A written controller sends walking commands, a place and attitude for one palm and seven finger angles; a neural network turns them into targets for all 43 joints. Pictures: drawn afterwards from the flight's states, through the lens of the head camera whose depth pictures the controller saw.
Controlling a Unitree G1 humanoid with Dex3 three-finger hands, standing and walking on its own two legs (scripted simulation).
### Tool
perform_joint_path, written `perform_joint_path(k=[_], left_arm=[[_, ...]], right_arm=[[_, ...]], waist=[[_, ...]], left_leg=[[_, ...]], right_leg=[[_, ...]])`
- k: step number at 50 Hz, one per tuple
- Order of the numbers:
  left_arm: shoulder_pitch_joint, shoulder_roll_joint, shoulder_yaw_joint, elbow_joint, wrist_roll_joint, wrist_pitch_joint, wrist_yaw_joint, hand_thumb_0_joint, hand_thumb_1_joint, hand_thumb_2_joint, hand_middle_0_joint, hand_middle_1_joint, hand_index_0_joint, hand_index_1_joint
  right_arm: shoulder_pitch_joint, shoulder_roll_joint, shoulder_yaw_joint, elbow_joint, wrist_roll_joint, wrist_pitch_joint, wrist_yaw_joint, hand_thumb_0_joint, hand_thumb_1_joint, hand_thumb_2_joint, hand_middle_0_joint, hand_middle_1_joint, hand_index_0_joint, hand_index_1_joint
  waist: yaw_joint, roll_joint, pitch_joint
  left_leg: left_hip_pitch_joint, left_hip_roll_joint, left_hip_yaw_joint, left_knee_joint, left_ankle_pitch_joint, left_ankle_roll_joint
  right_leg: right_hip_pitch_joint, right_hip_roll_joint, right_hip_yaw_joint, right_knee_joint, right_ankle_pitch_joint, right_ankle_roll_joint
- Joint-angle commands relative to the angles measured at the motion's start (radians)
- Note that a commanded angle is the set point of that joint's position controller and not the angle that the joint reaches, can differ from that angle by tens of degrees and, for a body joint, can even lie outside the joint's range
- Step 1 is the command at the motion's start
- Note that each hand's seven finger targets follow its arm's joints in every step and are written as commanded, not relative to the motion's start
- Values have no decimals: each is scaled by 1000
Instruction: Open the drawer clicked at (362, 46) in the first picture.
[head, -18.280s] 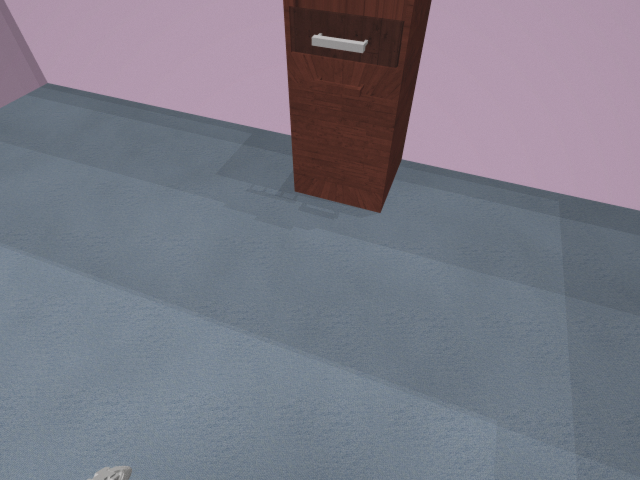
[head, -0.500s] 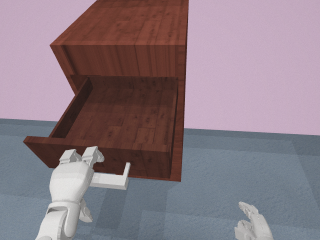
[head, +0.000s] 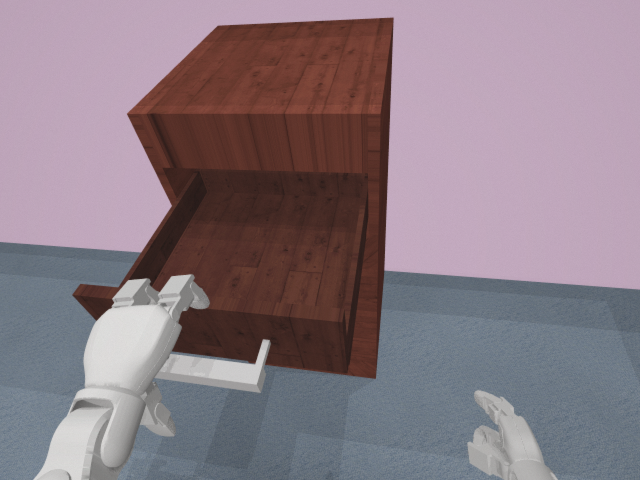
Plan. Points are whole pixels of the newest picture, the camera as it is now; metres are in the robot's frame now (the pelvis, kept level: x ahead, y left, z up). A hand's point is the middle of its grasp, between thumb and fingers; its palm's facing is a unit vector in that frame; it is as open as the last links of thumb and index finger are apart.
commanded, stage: lift the hand off the handle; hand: left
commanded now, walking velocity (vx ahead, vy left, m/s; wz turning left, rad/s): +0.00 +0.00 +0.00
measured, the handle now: (205, 355) +0.27 +0.22 -0.01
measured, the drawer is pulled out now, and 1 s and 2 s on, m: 0.30 0.30 0.30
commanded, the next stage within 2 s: draw the hand back to the body in 0.46 s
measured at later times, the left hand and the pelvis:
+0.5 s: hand (132, 328) +0.22 +0.23 +0.14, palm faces +0.11 -0.13 -0.99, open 13.8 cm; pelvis +0.00 +0.01 +0.01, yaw +0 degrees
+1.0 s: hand (117, 353) +0.20 +0.24 +0.13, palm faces +0.07 -0.12 -0.99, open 13.8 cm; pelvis +0.00 +0.01 +0.01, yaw +0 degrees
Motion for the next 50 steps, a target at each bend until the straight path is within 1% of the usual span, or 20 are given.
perform_joint_path(k=[1,2,6,9,15,16,17,21,24,26,28,31,32,34,36,41,42,44,46,50], left_arm=[[-105,197,172,-236,-18,-9,21,0,-500,300,-300,-1200,-300,-1200],[-122,178,145,-238,-21,-8,13,0,-500,300,-300,-1200,-300,-1200],[-171,219,180,-265,-35,-10,-12,0,-500,300,-300,-1200,-300,-1200],[-159,179,127,-314,-54,-18,-37,0,-500,300,-300,-1200,-300,-1200],[-179,270,219,-299,-56,7,-61,0,-500,300,-300,-1200,-300,-1200],[-171,285,245,-303,-71,15,-66,0,-500,300,-300,-1200,-300,-1200],[-189,253,206,-316,-75,14,-76,0,-500,300,-300,-1200,-300,-1200],[-134,218,196,-282,-117,26,-109,0,-500,300,-300,-1200,-300,-1200],[-177,226,171,-283,-99,14,-125,0,-500,300,-300,-1200,-300,-1200],[-171,242,194,-351,-103,2,-118,0,-500,300,-300,-1200,-300,-1200],[-206,227,174,-324,-86,-14,-111,0,-500,300,-300,-1200,-300,-1200],[-194,290,253,-346,-83,-30,-84,0,-500,300,-300,-1200,-300,-1200],[-180,269,232,-348,-75,-34,-81,0,-500,300,-300,-1200,-300,-1200],[-149,237,215,-330,-85,-33,-74,0,-500,300,-300,-1200,-300,-1200],[-125,276,266,-326,-100,-20,-66,0,-500,300,-300,-1200,-300,-1200],[-56,251,239,-388,-112,-9,-78,0,-500,300,-300,-1200,-300,-1200],[-43,242,221,-370,-107,-10,-87,0,-500,300,-300,-1200,-300,-1200],[-26,270,247,-353,-106,-17,-91,0,-500,300,-300,-1200,-300,-1200],[-9,300,291,-413,-114,-25,-79,0,-500,300,-300,-1200,-300,-1200],[-8,279,275,-417,-113,-52,-71,0,-500,300,-300,-1200,-300,-1200]], right_arm=[[-192,-82,-17,-177,5,-52,3,0,-900,-900,200,300,200,300],[-177,-80,-13,-174,3,-53,4,0,-900,-900,200,300,200,300],[-202,-84,-13,-177,11,-58,-2,0,-900,-900,200,300,200,300],[-182,-84,-16,-187,10,-62,5,0,-900,-900,200,300,200,300],[-197,-89,-5,-184,16,-52,10,0,-900,-900,200,300,200,300],[-228,-92,-1,-187,24,-53,13,0,-900,-900,200,300,200,300],[-203,-87,1,-187,20,-52,17,0,-900,-900,200,300,200,300],[-232,-92,-1,-196,36,-56,25,0,-900,-900,200,300,200,300],[-201,-100,-5,-193,26,-51,20,0,-900,-900,200,300,200,300],[-228,-95,3,-213,32,-65,22,0,-900,-900,200,300,200,300],[-198,-88,1,-197,23,-63,18,0,-900,-900,200,300,200,300],[-215,-94,-2,-200,26,-70,16,0,-900,-900,200,300,200,300],[-187,-89,-2,-199,18,-68,17,0,-900,-900,200,300,200,300],[-183,-91,-12,-195,21,-61,21,0,-900,-900,200,300,200,300],[-211,-92,-7,-201,31,-67,24,0,-900,-900,200,300,200,300],[-211,-97,-8,-223,34,-68,32,0,-900,-900,200,300,200,300],[-179,-96,-7,-220,26,-63,32,0,-900,-900,200,300,200,300],[-175,-104,-12,-212,24,-57,25,0,-900,-900,200,300,200,300],[-202,-106,-7,-232,33,-66,23,0,-900,-900,200,300,200,300],[-163,-102,-13,-231,25,-62,18,0,-900,-900,200,300,200,300]], waist=[[5,-102,-127],[0,-104,-121],[2,-71,-140],[-1,-67,-144],[11,-96,-120],[13,-73,-117],[10,-63,-135],[1,-83,-72],[-5,-95,-79],[-1,-60,-108],[-7,-74,-97],[10,-24,-119],[14,-23,-143],[6,-44,-112],[9,-37,-105],[7,-23,-119],[7,-47,-117],[3,-78,-86],[6,-53,-106],[-3,-60,-87]], left_leg=[[172,-50,15,-62,216,49],[172,-52,19,-68,204,52],[211,-49,12,-81,221,51],[224,-50,13,-101,242,53],[221,-43,13,-127,249,48],[221,-39,10,-128,238,45],[223,-45,11,-133,247,47],[220,-34,13,-147,222,42],[220,-39,15,-156,211,48],[235,-32,7,-153,203,44],[239,-33,8,-158,196,46],[247,-27,3,-152,199,41],[250,-33,5,-147,226,45],[244,-28,11,-146,230,43],[233,-22,7,-149,214,37],[232,-18,7,-143,236,38],[220,-24,6,-143,223,44],[213,-24,10,-141,204,46],[223,-16,7,-129,207,41],[231,-16,10,-123,197,43]], right_leg=[[-16,20,8,-151,356,-1],[-21,15,4,-155,340,4],[3,18,10,-176,345,0],[14,15,-8,-177,347,4],[50,11,-9,-200,356,5],[58,14,0,-207,347,-1],[63,12,-11,-203,342,1],[44,20,-13,-225,311,4],[37,20,-16,-234,286,7],[45,18,-11,-231,271,0],[25,15,-22,-240,241,0],[41,20,-14,-239,235,-10],[48,18,-22,-229,257,-11],[28,22,-27,-232,264,-7],[36,21,-20,-230,251,-9],[40,17,-25,-214,283,-6],[32,21,-33,-214,263,-5],[19,20,-29,-227,258,1],[26,14,-18,-222,270,-2],[-13,9,-31,-227,246,6]])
